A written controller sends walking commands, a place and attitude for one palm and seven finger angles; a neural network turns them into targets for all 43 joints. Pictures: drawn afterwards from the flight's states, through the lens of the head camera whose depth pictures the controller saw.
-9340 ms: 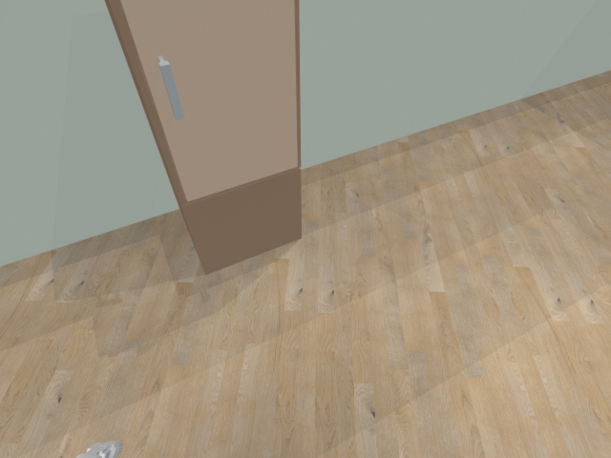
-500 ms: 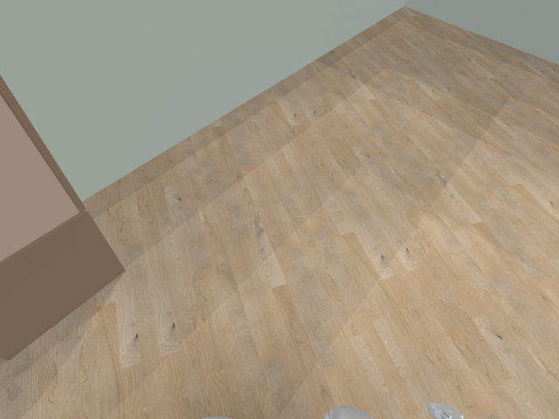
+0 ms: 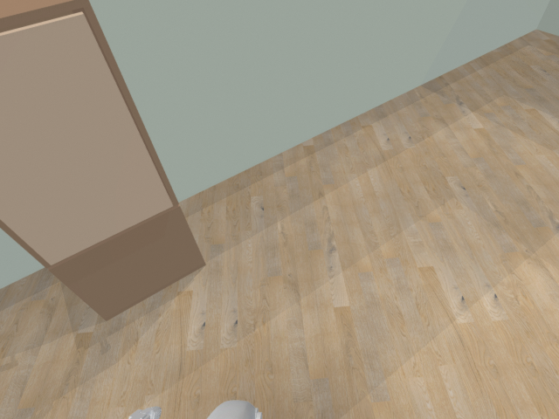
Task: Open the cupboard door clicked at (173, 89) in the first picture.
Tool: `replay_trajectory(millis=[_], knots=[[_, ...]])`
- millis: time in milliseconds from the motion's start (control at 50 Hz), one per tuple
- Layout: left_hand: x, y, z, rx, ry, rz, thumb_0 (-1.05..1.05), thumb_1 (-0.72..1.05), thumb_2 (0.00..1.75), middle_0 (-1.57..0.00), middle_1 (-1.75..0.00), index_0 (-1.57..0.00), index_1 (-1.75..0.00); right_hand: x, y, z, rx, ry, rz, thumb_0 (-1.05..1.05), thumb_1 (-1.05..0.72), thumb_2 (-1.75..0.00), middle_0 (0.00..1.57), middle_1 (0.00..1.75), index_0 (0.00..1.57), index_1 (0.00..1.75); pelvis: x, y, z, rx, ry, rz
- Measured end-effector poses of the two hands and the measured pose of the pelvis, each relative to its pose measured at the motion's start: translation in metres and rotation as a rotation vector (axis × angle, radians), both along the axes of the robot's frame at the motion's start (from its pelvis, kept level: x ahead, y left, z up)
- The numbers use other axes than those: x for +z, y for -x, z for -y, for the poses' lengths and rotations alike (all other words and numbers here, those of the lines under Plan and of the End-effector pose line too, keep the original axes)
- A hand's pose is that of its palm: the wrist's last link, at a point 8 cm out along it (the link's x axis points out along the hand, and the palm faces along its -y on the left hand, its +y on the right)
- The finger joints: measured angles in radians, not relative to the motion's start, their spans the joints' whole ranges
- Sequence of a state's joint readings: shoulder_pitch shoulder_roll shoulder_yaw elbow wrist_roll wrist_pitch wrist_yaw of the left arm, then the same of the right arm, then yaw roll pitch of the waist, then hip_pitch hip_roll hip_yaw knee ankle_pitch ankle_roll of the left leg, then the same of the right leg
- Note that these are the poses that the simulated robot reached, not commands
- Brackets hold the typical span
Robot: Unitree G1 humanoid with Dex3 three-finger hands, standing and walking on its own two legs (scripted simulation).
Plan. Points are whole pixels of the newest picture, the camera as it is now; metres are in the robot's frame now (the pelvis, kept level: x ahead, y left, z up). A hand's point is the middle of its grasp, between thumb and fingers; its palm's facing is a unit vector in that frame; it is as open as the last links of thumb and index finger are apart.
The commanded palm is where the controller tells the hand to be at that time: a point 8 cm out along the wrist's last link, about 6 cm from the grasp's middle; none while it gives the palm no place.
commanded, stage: turn to face it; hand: left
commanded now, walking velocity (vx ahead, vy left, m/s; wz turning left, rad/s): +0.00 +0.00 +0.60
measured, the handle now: out of the picture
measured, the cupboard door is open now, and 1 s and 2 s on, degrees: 0 0 0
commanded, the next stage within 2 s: take the last steps up to it in 0.80 s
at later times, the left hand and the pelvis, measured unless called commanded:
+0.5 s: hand out of the picture -0.01 +0.28 -0.16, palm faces +0.34 -0.90 -0.26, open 7.4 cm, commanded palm none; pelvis -0.01 +0.05 +0.00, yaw +17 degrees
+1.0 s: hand out of the picture -0.07 +0.19 -0.15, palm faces +0.51 -0.82 -0.24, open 7.4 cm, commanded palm none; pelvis -0.02 +0.00 +0.00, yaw +29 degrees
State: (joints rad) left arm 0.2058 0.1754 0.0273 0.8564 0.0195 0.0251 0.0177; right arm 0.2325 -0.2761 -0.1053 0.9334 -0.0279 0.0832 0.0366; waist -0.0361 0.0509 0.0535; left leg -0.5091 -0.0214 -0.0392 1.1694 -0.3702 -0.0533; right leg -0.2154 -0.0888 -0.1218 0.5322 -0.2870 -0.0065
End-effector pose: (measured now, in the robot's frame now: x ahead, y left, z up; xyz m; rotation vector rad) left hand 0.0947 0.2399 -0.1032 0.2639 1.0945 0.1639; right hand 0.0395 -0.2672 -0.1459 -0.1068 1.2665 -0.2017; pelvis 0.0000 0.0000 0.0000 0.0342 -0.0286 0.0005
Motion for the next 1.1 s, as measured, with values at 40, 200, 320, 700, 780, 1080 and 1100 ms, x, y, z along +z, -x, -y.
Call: replay_trajectory(millis=[40,200,320,700,780,1080,1100], knots=[[-0.002,0.015,-0.002,0.034,0.006,-0.024,0.01,0.90,0.90,-0.20,-0.30,-0.20,-0.30,0.002,-0.003,0.000,0.028,0.004,-0.016,0.01,-0.91,-0.90,0.19,0.30,0.20,0.30,0.002,0.001,0.000,0.029,-0.005,0.000],[-0.025,0.082,-0.032,0.198,0.043,-0.116,0.01,0.90,0.90,-0.20,-0.30,-0.20,-0.30,0.011,-0.050,-0.028,0.196,0.047,-0.016,0.01,-0.91,-0.90,0.19,0.30,0.19,0.30,-0.003,0.005,-0.018,0.144,0.005,-0.012],[-0.051,0.131,-0.071,0.321,0.056,-0.205,0.01,0.90,0.90,-0.20,-0.30,-0.20,-0.30,0.019,-0.096,-0.070,0.316,0.086,0.110,0.01,-0.91,-0.90,0.19,0.30,0.20,0.30,-0.016,0.010,-0.042,0.205,0.027,-0.013],[-0.012,0.103,-0.050,0.413,0.004,0.017,0.01,0.91,0.90,-0.20,-0.30,-0.20,-0.30,-0.001,-0.103,-0.080,0.437,-0.014,0.062,0.01,-0.90,-0.90,0.20,0.30,0.20,0.30,-0.008,0.008,-0.014,0.388,0.022,-0.015],[-0.008,0.119,-0.024,0.444,0.001,0.012,0.00,0.90,0.90,-0.20,-0.30,-0.20,-0.30,-0.009,-0.102,-0.066,0.452,-0.023,0.021,0.01,-0.90,-0.90,0.20,0.30,0.20,0.30,-0.007,0.010,-0.003,0.427,0.014,-0.002],[-0.030,0.235,0.022,0.660,0.138,-0.179,0.00,0.90,0.90,-0.20,-0.30,-0.20,-0.30,0.010,-0.104,-0.088,0.610,0.035,-0.048,0.01,-0.91,-0.90,0.19,0.30,0.19,0.30,0.002,0.020,-0.017,0.536,0.021,-0.009],[-0.034,0.246,0.022,0.677,0.152,-0.198,0.00,0.90,0.90,-0.20,-0.30,-0.20,-0.30,0.011,-0.106,-0.096,0.625,0.038,-0.033,0.01,-0.91,-0.90,0.19,0.30,0.19,0.30,0.001,0.022,-0.022,0.541,0.026,-0.009]])
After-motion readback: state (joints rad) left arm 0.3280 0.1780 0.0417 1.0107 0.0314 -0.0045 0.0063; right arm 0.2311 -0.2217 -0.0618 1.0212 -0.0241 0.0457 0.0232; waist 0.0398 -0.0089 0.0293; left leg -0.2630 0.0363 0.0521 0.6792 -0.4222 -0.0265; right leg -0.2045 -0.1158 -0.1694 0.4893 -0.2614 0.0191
